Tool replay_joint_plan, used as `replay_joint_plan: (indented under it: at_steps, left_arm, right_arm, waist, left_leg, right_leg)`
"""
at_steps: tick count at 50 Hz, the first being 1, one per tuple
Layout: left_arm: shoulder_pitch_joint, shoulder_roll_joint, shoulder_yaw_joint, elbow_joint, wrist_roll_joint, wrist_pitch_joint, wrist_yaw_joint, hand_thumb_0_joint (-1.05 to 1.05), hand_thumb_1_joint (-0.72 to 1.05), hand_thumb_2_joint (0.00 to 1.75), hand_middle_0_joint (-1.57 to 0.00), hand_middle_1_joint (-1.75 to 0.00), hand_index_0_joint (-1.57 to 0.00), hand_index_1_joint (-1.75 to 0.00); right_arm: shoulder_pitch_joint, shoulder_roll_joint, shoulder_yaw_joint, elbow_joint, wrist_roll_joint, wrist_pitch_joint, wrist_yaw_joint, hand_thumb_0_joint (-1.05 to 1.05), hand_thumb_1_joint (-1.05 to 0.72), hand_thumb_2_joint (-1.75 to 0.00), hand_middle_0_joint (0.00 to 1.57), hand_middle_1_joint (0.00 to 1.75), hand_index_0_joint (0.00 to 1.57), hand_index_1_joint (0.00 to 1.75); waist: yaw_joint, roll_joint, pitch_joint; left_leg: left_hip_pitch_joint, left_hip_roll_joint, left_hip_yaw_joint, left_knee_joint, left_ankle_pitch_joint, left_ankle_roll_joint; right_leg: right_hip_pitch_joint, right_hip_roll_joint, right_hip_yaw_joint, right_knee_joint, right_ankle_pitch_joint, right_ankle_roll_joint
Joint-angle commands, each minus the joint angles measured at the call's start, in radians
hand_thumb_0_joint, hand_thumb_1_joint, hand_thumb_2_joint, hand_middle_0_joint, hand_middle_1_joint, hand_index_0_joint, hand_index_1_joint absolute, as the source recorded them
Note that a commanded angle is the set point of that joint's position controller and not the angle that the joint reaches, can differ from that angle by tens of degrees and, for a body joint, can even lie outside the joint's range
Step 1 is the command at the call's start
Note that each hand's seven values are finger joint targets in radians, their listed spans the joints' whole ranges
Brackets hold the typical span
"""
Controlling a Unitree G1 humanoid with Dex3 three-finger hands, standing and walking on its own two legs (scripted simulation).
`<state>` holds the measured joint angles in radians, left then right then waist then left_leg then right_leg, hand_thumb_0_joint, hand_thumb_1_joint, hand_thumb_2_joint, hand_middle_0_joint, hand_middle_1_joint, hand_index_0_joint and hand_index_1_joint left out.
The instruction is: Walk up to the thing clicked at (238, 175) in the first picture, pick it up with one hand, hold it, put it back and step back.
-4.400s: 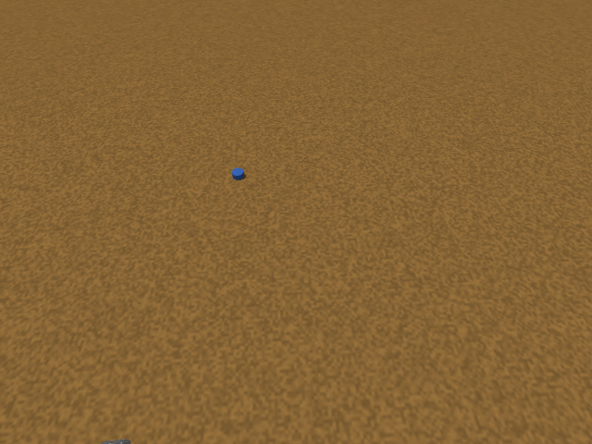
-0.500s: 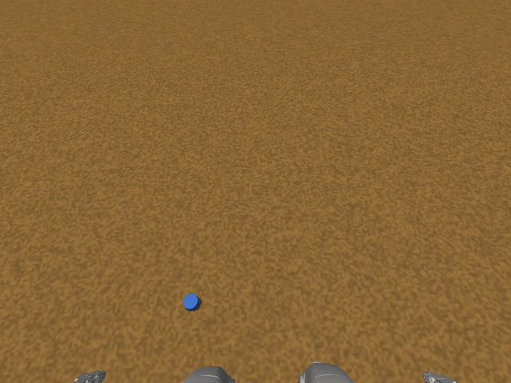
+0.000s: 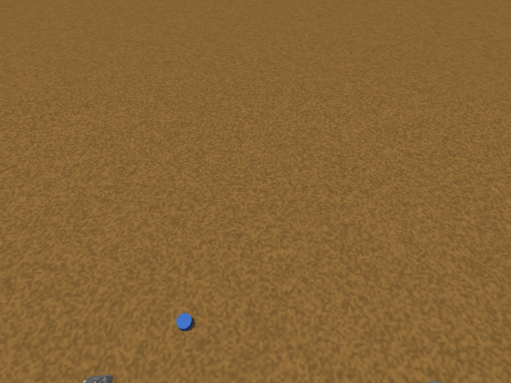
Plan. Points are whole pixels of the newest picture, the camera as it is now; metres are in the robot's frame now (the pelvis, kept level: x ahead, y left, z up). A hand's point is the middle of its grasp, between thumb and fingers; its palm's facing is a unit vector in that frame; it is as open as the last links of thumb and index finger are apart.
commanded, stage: walk up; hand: left
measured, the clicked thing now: (184, 322) +0.42 +0.30 -0.77
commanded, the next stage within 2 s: stand in 0.80 s
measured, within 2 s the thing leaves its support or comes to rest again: neither
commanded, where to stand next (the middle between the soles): +0.09 +0.00 m, yaw +1 degrees
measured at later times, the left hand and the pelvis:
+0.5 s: hand out of the picture +0.08 +0.25 -0.16, palm faces -0.01 -0.95 -0.33, open 7.4 cm; pelvis +0.01 +0.00 +0.00, yaw +0 degrees
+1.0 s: hand out of the picture +0.11 +0.25 -0.15, palm faces -0.02 -0.95 -0.33, open 7.4 cm; pelvis +0.03 +0.00 +0.00, yaw +1 degrees
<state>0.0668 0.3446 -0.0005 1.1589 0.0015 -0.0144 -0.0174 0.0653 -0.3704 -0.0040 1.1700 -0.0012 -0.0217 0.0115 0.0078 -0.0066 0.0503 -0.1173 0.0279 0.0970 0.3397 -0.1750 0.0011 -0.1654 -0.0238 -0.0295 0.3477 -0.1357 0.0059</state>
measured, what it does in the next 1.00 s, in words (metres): stands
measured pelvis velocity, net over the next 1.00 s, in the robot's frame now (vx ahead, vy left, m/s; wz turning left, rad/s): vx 0.03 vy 0.00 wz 0.01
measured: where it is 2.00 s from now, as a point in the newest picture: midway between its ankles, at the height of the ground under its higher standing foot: outside the picture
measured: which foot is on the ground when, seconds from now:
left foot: down 0.00-1.00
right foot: down 0.00-1.00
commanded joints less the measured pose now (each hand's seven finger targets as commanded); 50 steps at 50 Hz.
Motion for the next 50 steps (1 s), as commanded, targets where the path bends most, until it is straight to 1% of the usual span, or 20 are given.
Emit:
replay_joint_plan:
  at_steps: [1, 3, 5, 6, 7, 13, 14, 20, 22, 28, 34, 38, 39, 40, 41, 43, 45, 48, 49, 50]
  left_arm:
    - [-0.063, 0.211, 0.036, -0.039, -0.001, -0.017, 0.017, 0.0, 0.9, 0.9, -0.2, -0.3, -0.2, -0.3]
    - [-0.053, 0.21, 0.036, -0.034, 0.001, -0.017, 0.017, 0.0, 0.9, 0.9, -0.2, -0.3, -0.2, -0.3]
    - [-0.053, 0.212, 0.039, -0.029, 0.004, -0.017, 0.017, 0.0, 0.9, 0.9, -0.2, -0.3, -0.2, -0.3]
    - [-0.048, 0.215, 0.039, -0.031, 0.004, -0.018, 0.017, 0.0, 0.9, 0.9, -0.2, -0.3, -0.2, -0.3]
    - [-0.057, 0.213, 0.04, -0.029, 0.006, -0.019, 0.017, 0.0, 0.9, 0.9, -0.2, -0.3, -0.2, -0.3]
    - [-0.041, 0.207, 0.042, -0.031, 0.004, -0.019, 0.019, 0.0, 0.9, 0.9, -0.2, -0.3, -0.2, -0.3]
    - [-0.04, 0.206, 0.041, -0.031, 0.003, -0.019, 0.019, 0.0, 0.9, 0.9, -0.2, -0.3, -0.2, -0.3]
    - [-0.032, 0.206, 0.044, -0.037, 0.006, -0.015, 0.021, 0.0, 0.9, 0.9, -0.2, -0.3, -0.2, -0.3]
    - [-0.04, 0.206, 0.045, -0.043, 0.008, -0.016, 0.021, 0.0, 0.9, 0.9, -0.2, -0.3, -0.2, -0.3]
    - [-0.028, 0.203, 0.045, -0.049, 0.004, -0.015, 0.023, 0.0, 0.9, 0.9, -0.2, -0.3, -0.2, -0.3]
    - [-0.039, 0.203, 0.046, -0.055, 0.006, -0.014, 0.025, 0.0, 0.9, 0.9, -0.2, -0.3, -0.2, -0.3]
    - [-0.039, 0.199, 0.045, -0.06, 0.007, -0.015, 0.024, 0.0, 0.9, 0.9, -0.2, -0.3, -0.2, -0.3]
    - [-0.044, 0.199, 0.045, -0.063, 0.006, -0.015, 0.023, 0.0, 0.9, 0.9, -0.2, -0.3, -0.2, -0.3]
    - [-0.038, 0.207, 0.038, -0.063, 0.007, -0.016, 0.025, 0.0, 0.9, 0.9, -0.2, -0.3, -0.2, -0.3]
    - [-0.042, 0.206, 0.039, -0.065, 0.007, -0.016, 0.025, 0.0, 0.9, 0.9, -0.2, -0.3, -0.2, -0.3]
    - [-0.044, 0.207, 0.038, -0.066, 0.007, -0.015, 0.026, 0.0, 0.9, 0.9, -0.2, -0.3, -0.2, -0.3]
    - [-0.035, 0.202, 0.034, -0.065, 0.006, -0.017, 0.024, 0.0, 0.9, 0.9, -0.2, -0.3, -0.2, -0.3]
    - [-0.038, 0.212, 0.037, -0.066, 0.006, -0.018, 0.025, 0.0, 0.9, 0.9, -0.2, -0.3, -0.2, -0.3]
    - [-0.04, 0.212, 0.038, -0.067, 0.007, -0.018, 0.025, 0.0, 0.9, 0.9, -0.2, -0.3, -0.2, -0.3]
    - [-0.035, 0.207, 0.034, -0.067, 0.005, -0.018, 0.025, 0.0, 0.9, 0.9, -0.2, -0.3, -0.2, -0.3]
  right_arm:
    - [-0.048, -0.2, -0.037, -0.047, -0.004, -0.012, -0.011, 0.0, -0.9, -0.9, 0.2, 0.3, 0.2, 0.3]
    - [-0.058, -0.198, -0.036, -0.048, -0.006, -0.011, -0.009, 0.0, -0.9, -0.9, 0.2, 0.3, 0.2, 0.3]
    - [-0.06, -0.196, -0.039, -0.047, -0.005, -0.01, -0.008, 0.0, -0.9, -0.9, 0.2, 0.3, 0.2, 0.3]
    - [-0.058, -0.199, -0.037, -0.049, -0.003, -0.01, -0.008, 0.0, -0.9, -0.9, 0.2, 0.3, 0.2, 0.3]
    - [-0.053, -0.198, -0.039, -0.045, -0.005, -0.01, -0.008, 0.0, -0.9, -0.9, 0.2, 0.3, 0.2, 0.3]
    - [-0.055, -0.195, -0.041, -0.047, -0.004, -0.012, -0.011, 0.0, -0.9, -0.9, 0.2, 0.3, 0.2, 0.3]
    - [-0.057, -0.19, -0.04, -0.05, -0.003, -0.011, -0.011, 0.0, -0.9, -0.9, 0.2, 0.3, 0.2, 0.3]
    - [-0.052, -0.185, -0.04, -0.053, -0.005, -0.009, -0.011, 0.0, -0.9, -0.9, 0.2, 0.3, 0.2, 0.3]
    - [-0.04, -0.188, -0.042, -0.053, -0.006, -0.009, -0.012, 0.0, -0.9, -0.9, 0.2, 0.3, 0.2, 0.3]
    - [-0.035, -0.179, -0.042, -0.059, -0.006, -0.009, -0.013, 0.0, -0.9, -0.9, 0.2, 0.3, 0.2, 0.3]
    - [-0.036, -0.181, -0.044, -0.063, -0.006, -0.006, -0.013, 0.0, -0.9, -0.9, 0.2, 0.3, 0.2, 0.3]
    - [-0.029, -0.186, -0.047, -0.064, -0.007, -0.007, -0.013, 0.0, -0.9, -0.9, 0.2, 0.3, 0.2, 0.3]
    - [-0.028, -0.183, -0.046, -0.065, -0.008, -0.008, -0.013, 0.0, -0.9, -0.9, 0.2, 0.3, 0.2, 0.3]
    - [-0.033, -0.175, -0.041, -0.065, -0.01, -0.009, -0.014, 0.0, -0.9, -0.9, 0.2, 0.3, 0.2, 0.3]
    - [-0.038, -0.18, -0.042, -0.066, -0.012, -0.01, -0.016, 0.0, -0.9, -0.9, 0.2, 0.3, 0.2, 0.3]
    - [-0.039, -0.179, -0.04, -0.068, -0.012, -0.011, -0.016, 0.0, -0.9, -0.9, 0.2, 0.3, 0.2, 0.3]
    - [-0.031, -0.187, -0.04, -0.065, -0.01, -0.013, -0.016, 0.0, -0.9, -0.9, 0.2, 0.3, 0.2, 0.3]
    - [-0.028, -0.179, -0.037, -0.068, -0.011, -0.016, -0.017, 0.0, -0.9, -0.9, 0.2, 0.3, 0.2, 0.3]
    - [-0.023, -0.187, -0.039, -0.067, -0.012, -0.016, -0.018, 0.0, -0.9, -0.9, 0.2, 0.3, 0.2, 0.3]
    - [-0.029, -0.182, -0.037, -0.066, -0.01, -0.016, -0.018, 0.0, -0.9, -0.9, 0.2, 0.3, 0.2, 0.3]
  waist:
    - [-0.009, 0.007, -0.061]
    - [-0.004, 0.008, -0.06]
    - [-0.007, 0.007, -0.054]
    - [-0.005, 0.003, -0.065]
    - [-0.011, -0.001, -0.071]
    - [-0.006, 0.003, -0.094]
    - [-0.005, 0.004, -0.073]
    - [-0.004, 0.001, -0.071]
    - [-0.01, -0.003, -0.092]
    - [-0.005, 0.009, -0.091]
    - [-0.011, 0.003, -0.07]
    - [-0.013, 0.01, -0.102]
    - [-0.012, 0.012, -0.094]
    - [-0.015, 0.007, -0.106]
    - [-0.014, 0.011, -0.101]
    - [-0.014, 0.009, -0.093]
    - [-0.013, 0.029, -0.086]
    - [-0.015, 0.006, -0.09]
    - [-0.016, 0.017, -0.1]
    - [-0.011, 0.016, -0.086]
  left_leg:
    - [0.018, 0.124, -0.126, -0.092, 0.009, 0.02]
    - [0.022, 0.121, -0.124, -0.096, -0.009, 0.021]
    - [0.025, 0.124, -0.126, -0.099, -0.017, 0.021]
    - [0.04, 0.125, -0.123, -0.094, -0.016, 0.023]
    - [0.037, 0.124, -0.125, -0.094, -0.008, 0.022]
    - [0.053, 0.128, -0.121, -0.092, 0.054, 0.019]
    - [0.043, 0.124, -0.123, -0.096, 0.043, 0.017]
    - [0.035, 0.123, -0.126, -0.098, 0.022, 0.018]
    - [0.036, 0.127, -0.124, -0.095, 0.039, 0.019]
    - [0.041, 0.124, -0.125, -0.092, 0.08, 0.016]
    - [0.034, 0.123, -0.127, -0.094, 0.075, 0.014]
    - [0.052, 0.127, -0.125, -0.09, 0.092, 0.017]
    - [0.04, 0.123, -0.124, -0.095, 0.096, 0.014]
    - [0.041, 0.135, -0.129, -0.106, 0.101, 0.01]
    - [0.04, 0.131, -0.126, -0.109, 0.09, 0.009]
    - [0.034, 0.132, -0.128, -0.112, 0.096, 0.007]
    - [0.035, 0.133, -0.127, -0.11, 0.108, 0.009]
    - [0.042, 0.134, -0.128, -0.109, 0.135, 0.007]
    - [0.052, 0.136, -0.127, -0.106, 0.152, 0.008]
    - [0.044, 0.134, -0.128, -0.108, 0.159, 0.006]
  right_leg:
    - [0.004, -0.118, 0.118, -0.086, 0.053, -0.022]
    - [-0.003, -0.116, 0.119, -0.096, 0.038, -0.019]
    - [-0.011, -0.113, 0.116, -0.1, 0.01, -0.018]
    - [-0.01, -0.116, 0.12, -0.106, 0.014, -0.019]
    - [0.001, -0.116, 0.12, -0.106, 0.018, -0.021]
    - [0.025, -0.116, 0.111, -0.093, 0.091, -0.019]
    - [0.015, -0.115, 0.113, -0.097, 0.079, -0.015]
    - [0.011, -0.111, 0.111, -0.097, 0.046, -0.016]
    - [0.037, -0.115, 0.109, -0.091, 0.075, -0.018]
    - [0.044, -0.113, 0.107, -0.084, 0.102, -0.015]
    - [0.031, -0.109, 0.105, -0.087, 0.096, -0.014]
    - [0.057, -0.114, 0.103, -0.081, 0.119, -0.018]
    - [0.058, -0.114, 0.105, -0.08, 0.131, -0.016]
    - [0.068, -0.12, 0.1, -0.084, 0.1, -0.019]
    - [0.055, -0.118, 0.101, -0.087, 0.082, -0.019]
    - [0.06, -0.12, 0.1, -0.084, 0.08, -0.022]
    - [0.063, -0.125, 0.103, -0.089, 0.098, -0.02]
    - [0.07, -0.126, 0.1, -0.084, 0.117, -0.022]
    - [0.078, -0.128, 0.1, -0.079, 0.134, -0.023]
    - [0.07, -0.128, 0.098, -0.086, 0.142, -0.021]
